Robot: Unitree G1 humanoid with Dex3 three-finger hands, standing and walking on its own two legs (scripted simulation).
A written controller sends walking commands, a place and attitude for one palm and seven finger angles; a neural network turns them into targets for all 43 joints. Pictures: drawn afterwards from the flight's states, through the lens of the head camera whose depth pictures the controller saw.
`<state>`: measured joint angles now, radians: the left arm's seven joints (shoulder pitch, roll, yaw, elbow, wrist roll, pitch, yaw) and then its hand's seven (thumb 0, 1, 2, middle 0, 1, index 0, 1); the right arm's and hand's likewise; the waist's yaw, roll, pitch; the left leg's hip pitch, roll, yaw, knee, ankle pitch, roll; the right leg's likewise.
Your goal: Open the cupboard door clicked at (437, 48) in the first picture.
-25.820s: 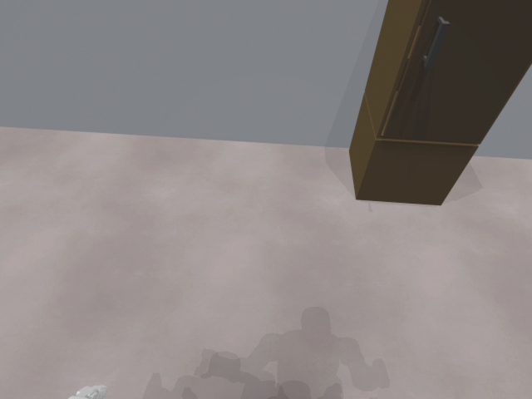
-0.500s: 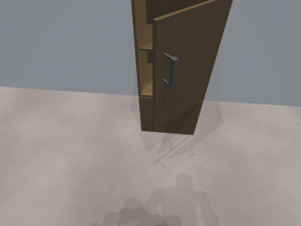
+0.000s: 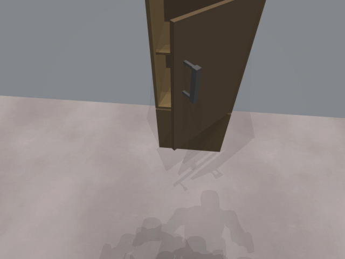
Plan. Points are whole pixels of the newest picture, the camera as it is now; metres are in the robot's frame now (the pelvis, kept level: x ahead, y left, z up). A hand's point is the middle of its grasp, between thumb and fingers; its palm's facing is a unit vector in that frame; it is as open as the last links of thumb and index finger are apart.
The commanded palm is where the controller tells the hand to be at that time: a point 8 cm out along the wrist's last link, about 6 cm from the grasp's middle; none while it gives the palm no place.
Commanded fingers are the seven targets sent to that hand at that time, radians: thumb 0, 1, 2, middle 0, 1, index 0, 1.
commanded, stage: look to check the result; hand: left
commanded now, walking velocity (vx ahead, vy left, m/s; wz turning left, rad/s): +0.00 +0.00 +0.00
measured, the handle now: (190, 82) +0.63 -0.02 +0.04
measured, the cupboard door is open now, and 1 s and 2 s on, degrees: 45 45 45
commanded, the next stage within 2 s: walk to a spot facing it in 0.30 s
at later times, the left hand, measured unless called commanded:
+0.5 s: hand out of the picture +0.09 +0.23 -0.16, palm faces -0.03 -0.95 -0.32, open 7.4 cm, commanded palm none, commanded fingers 0.00 0.90 0.90 -0.20 -0.30 -0.20 -0.30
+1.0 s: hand out of the picture +0.07 +0.17 -0.17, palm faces -0.19 -0.94 -0.27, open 7.4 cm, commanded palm none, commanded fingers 0.00 0.90 0.90 -0.20 -0.30 -0.20 -0.30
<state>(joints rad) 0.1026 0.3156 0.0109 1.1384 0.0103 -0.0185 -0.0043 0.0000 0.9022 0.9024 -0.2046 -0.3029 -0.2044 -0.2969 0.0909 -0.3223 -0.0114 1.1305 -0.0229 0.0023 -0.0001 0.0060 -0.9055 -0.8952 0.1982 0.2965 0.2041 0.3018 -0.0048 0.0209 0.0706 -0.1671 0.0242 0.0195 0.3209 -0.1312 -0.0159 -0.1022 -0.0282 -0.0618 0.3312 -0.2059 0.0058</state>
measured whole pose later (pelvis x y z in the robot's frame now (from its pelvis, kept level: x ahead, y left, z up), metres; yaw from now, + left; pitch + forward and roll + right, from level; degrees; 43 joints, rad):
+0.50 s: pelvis +0.02 -0.01 +0.00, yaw -1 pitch -1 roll +0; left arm 0.12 0.30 0.01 1.14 0.01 -0.02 0.00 0.00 0.90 0.90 -0.21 -0.30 -0.20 -0.30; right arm 0.09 -0.31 -0.01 1.13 -0.02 0.00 -0.01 0.01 -0.90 -0.90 0.20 0.30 0.20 0.30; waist 0.00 0.01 0.05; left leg -0.13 0.04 0.03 0.31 -0.16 -0.03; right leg -0.07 -0.02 -0.05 0.31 -0.22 0.00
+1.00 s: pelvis -0.01 -0.02 -0.01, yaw -15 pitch +0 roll +2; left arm 0.22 0.19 0.07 0.97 0.02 0.03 0.00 0.00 0.90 0.90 -0.20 -0.30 -0.20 -0.30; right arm 0.15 -0.23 -0.07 0.99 -0.02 0.07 -0.03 0.01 -0.91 -0.90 0.20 0.30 0.20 0.30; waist 0.02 0.02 0.13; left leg -0.46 0.04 0.03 1.09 -0.45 -0.06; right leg -0.29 0.04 0.04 0.58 -0.28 -0.06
